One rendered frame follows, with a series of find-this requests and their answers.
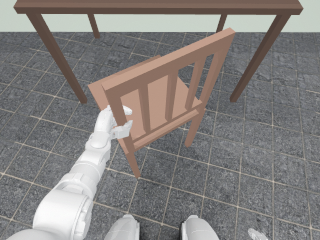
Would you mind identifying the robot left upper arm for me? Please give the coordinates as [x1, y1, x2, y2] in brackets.
[6, 189, 93, 240]

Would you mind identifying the robot left forearm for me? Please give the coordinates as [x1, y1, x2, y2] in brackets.
[32, 131, 111, 228]

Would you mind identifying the robot right hand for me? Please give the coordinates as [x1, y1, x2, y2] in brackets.
[248, 228, 268, 240]

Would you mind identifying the chair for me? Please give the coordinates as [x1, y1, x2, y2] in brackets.
[87, 27, 236, 179]

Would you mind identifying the right robot thigh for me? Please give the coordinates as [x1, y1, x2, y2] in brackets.
[181, 218, 219, 240]

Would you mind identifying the table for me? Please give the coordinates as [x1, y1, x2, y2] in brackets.
[13, 0, 304, 104]

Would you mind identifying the robot right shin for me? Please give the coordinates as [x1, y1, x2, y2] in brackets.
[186, 215, 198, 221]

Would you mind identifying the robot left hand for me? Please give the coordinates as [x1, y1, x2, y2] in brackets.
[94, 105, 133, 140]

